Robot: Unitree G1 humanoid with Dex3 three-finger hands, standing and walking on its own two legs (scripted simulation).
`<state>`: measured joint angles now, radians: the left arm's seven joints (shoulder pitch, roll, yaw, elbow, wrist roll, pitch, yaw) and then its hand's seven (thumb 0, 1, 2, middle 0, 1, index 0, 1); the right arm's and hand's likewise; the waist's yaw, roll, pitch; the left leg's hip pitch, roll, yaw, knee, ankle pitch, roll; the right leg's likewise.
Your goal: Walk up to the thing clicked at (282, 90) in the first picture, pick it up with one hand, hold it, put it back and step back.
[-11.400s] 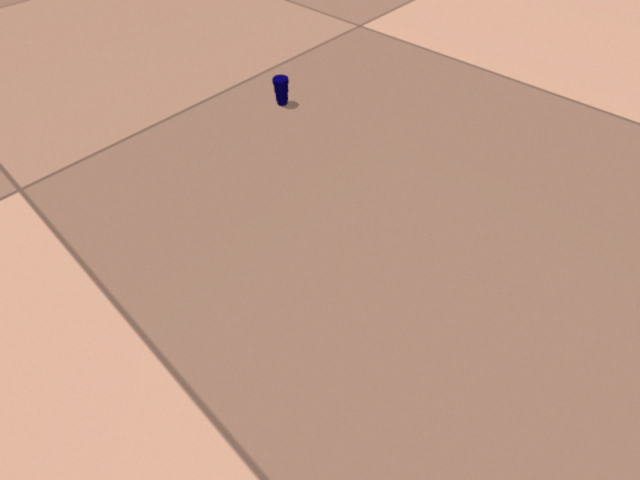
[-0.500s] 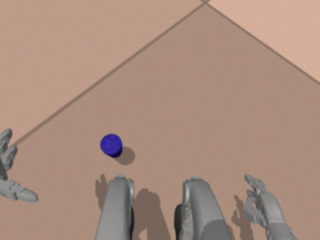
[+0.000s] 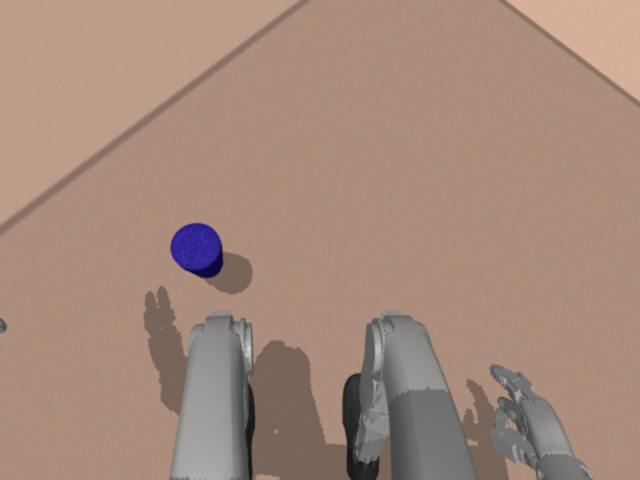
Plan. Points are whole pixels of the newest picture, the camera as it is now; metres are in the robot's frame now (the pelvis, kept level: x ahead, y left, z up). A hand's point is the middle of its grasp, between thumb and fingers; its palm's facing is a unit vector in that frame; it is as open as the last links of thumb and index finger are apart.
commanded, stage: go down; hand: left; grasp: from the side
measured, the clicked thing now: (202, 256) +0.45 +0.21 -0.39
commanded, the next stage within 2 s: approach in 1.06 s
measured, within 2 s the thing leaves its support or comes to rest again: neither
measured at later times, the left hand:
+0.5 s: hand out of the picture +0.36 +0.40 -0.06, palm faces +0.20 -0.97 -0.13, open 17.3 cm
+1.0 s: hand out of the picture +0.37 +0.41 -0.07, palm faces +0.20 -0.97 -0.11, open 17.4 cm
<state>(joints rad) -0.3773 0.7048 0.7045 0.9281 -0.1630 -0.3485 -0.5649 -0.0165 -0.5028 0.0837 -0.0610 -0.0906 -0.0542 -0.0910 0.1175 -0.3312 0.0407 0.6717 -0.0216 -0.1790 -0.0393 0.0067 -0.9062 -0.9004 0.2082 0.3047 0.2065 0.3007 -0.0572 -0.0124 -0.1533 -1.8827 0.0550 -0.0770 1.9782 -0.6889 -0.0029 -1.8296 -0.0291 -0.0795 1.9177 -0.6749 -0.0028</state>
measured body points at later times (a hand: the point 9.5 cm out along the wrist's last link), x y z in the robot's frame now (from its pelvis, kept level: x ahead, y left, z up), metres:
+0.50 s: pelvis -0.01 +0.00 -0.05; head +0.19 +0.05 +0.34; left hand +0.34 +0.45 -0.05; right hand +0.16 -0.28 -0.16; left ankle +0.07 +0.12 -0.44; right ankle +0.08 -0.12 -0.44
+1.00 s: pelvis -0.02 +0.00 -0.08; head +0.19 +0.06 +0.32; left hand +0.35 +0.46 -0.06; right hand +0.14 -0.28 -0.18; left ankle +0.07 +0.12 -0.44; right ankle +0.08 -0.12 -0.44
